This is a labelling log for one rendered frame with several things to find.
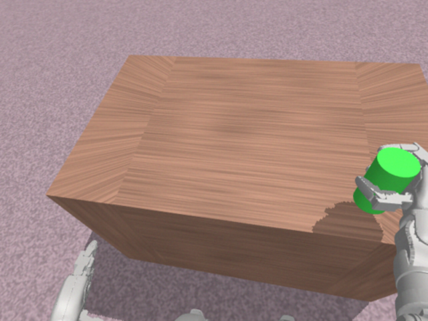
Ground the left robot hand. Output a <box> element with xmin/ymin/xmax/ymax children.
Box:
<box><xmin>49</xmin><ymin>240</ymin><xmax>104</xmax><ymax>321</ymax></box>

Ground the right robot arm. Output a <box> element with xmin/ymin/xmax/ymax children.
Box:
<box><xmin>393</xmin><ymin>209</ymin><xmax>428</xmax><ymax>321</ymax></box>

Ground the right robot hand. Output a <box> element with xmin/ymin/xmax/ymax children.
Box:
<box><xmin>355</xmin><ymin>142</ymin><xmax>428</xmax><ymax>215</ymax></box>

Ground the can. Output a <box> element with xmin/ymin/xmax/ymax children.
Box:
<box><xmin>353</xmin><ymin>147</ymin><xmax>421</xmax><ymax>214</ymax></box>

